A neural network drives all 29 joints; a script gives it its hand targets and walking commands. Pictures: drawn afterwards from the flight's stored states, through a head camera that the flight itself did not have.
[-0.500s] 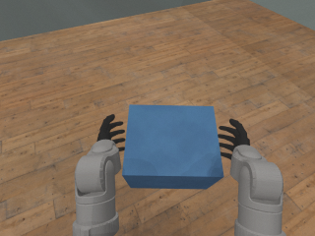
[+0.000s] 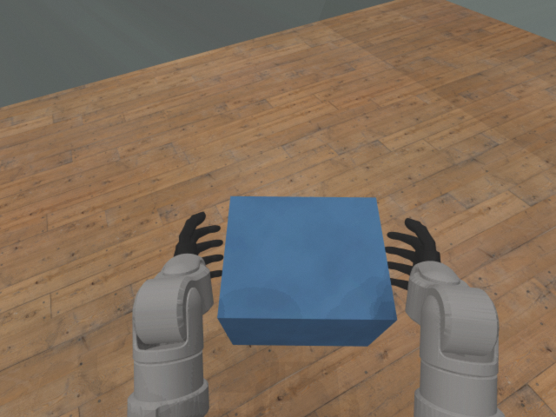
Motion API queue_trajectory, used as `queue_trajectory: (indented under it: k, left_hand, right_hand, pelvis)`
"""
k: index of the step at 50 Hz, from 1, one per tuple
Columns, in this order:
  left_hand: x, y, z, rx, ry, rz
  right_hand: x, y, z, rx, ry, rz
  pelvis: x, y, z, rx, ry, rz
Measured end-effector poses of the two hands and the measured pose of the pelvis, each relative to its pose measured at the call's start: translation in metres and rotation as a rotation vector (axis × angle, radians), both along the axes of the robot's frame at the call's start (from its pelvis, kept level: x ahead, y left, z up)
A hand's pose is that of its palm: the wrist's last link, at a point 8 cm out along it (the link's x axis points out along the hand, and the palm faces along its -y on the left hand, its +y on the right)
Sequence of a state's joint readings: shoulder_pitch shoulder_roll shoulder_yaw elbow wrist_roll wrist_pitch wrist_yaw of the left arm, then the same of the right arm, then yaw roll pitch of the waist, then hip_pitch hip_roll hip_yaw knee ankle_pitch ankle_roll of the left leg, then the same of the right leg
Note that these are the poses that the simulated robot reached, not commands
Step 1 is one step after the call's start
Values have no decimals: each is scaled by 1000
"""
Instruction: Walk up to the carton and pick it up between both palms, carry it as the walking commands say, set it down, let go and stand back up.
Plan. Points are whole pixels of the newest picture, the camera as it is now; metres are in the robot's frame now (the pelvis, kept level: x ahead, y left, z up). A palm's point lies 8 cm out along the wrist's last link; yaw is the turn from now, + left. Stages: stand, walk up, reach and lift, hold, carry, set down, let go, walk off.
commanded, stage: carry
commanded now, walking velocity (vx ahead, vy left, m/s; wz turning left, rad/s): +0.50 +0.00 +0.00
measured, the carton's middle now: (301, 274) +0.33 +0.00 +0.01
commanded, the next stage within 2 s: none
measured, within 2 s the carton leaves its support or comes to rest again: neither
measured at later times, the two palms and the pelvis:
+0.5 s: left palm (208, 147) +0.53 +0.17 +0.10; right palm (377, 145) +0.52 -0.13 +0.10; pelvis +0.25 +0.02 +0.00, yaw -2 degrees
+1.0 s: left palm (224, 66) +0.83 +0.18 +0.10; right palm (351, 59) +0.83 -0.12 +0.10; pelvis +0.55 +0.03 +0.01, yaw -1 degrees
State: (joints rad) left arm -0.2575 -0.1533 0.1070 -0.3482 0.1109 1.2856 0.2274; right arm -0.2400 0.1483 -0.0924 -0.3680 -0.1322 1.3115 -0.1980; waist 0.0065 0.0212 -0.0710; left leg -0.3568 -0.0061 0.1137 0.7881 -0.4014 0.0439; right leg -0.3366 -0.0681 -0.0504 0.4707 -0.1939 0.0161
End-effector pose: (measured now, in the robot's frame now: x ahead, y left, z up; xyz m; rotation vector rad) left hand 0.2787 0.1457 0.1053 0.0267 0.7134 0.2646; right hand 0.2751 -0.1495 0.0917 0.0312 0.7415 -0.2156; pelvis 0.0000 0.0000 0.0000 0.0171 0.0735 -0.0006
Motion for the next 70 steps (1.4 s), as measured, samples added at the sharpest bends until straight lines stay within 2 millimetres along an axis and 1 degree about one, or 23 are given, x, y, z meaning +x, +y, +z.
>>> queue_trajectory:
  k: [3, 6, 9, 11, 14, 19, 23, 27, 30, 32, 34, 37, 40, 43, 48, 51, 54, 57, 60, 61, 63, 66, 70]
  left_hand:
    - [23, 1, 2, -3, 9, 2]
    - [48, 5, 2, -17, 1, 1]
    - [79, 14, -1, -35, -14, -4]
    - [101, 22, -4, -45, -32, -5]
    - [129, 29, -6, -39, -9, -5]
    - [181, 29, -4, -48, 15, -18]
    - [225, 25, -5, -44, 16, -18]
    - [276, 15, -8, -26, 6, -19]
    - [314, 6, -16, -27, -18, -1]
    - [335, 5, -19, -25, -9, 7]
    - [356, 5, -20, -22, 21, 5]
    - [388, 10, -19, -33, 37, 10]
    - [424, 18, -18, -57, 15, 11]
    - [464, 29, -19, -70, -17, 6]
    - [526, 34, -9, -57, 1, -6]
    - [563, 34, -7, -56, 2, -8]
    - [600, 30, -8, -50, -3, -6]
    - [641, 24, -11, -37, -12, -4]
    - [682, 15, -19, -34, -34, 15]
    - [694, 14, -21, -29, -30, 19]
    - [717, 12, -21, -28, 1, 18]
    - [751, 15, -18, -34, 25, 24]
    - [800, 23, -18, -53, 12, 27]
  right_hand:
    - [23, 0, 4, -3, 7, 3]
    - [49, 5, 8, -15, -1, 1]
    - [78, 14, 10, -33, -16, -4]
    - [99, 22, 10, -43, -34, -4]
    - [128, 29, 9, -44, -12, 3]
    - [177, 29, 14, -54, 11, -9]
    - [221, 25, 11, -48, 12, -9]
    - [271, 15, 3, -27, 3, -10]
    - [315, 6, -6, -28, -21, 3]
    - [340, 4, -11, -23, -14, 11]
    - [360, 4, -13, -18, 16, 9]
    - [393, 9, -8, -26, 32, 15]
    - [430, 17, -1, -47, 9, 15]
    - [468, 28, 2, -61, -24, 12]
    - [527, 34, 9, -55, -5, 4]
    - [563, 33, 12, -53, -4, 3]
    - [601, 30, 8, -45, -8, 4]
    - [642, 23, 1, -32, -16, 7]
    - [689, 15, -9, -29, -37, 23]
    - [703, 13, -12, -24, -34, 27]
    - [726, 11, -14, -21, -3, 26]
    - [761, 14, -11, -24, 21, 33]
    - [811, 22, -3, -42, 7, 36]
  pelvis:
    - [21, 0, 5, 9, 13, 3]
    - [47, 4, 6, 6, 11, 3]
    - [79, 12, 2, -9, 5, -1]
    - [101, 19, -5, -21, -2, -2]
    - [131, 25, -1, -40, -4, -10]
    - [180, 28, 9, -62, 0, -24]
    - [224, 24, 8, -60, -9, -26]
    - [274, 15, 0, -50, -7, -26]
    - [315, 3, -14, -21, -4, -1]
    - [338, -1, -15, -17, 1, 7]
    - [357, 1, -8, -23, 13, 8]
    - [388, 4, 0, -19, 26, 13]
    - [424, 10, -1, -22, 26, 15]
    - [464, 21, -8, -34, 14, 10]
    - [525, 29, 6, -66, 19, -6]
    - [561, 28, 9, -74, 17, -7]
    - [598, 25, 6, -71, 5, -6]
    - [640, 18, -2, -62, -2, -4]
    - [685, 6, -16, -32, -2, 18]
    - [698, 4, -17, -31, -1, 17]
    - [720, 3, -11, -27, 13, 20]
    - [754, 4, -1, -21, 31, 28]
    - [802, 11, 1, -21, 36, 33]
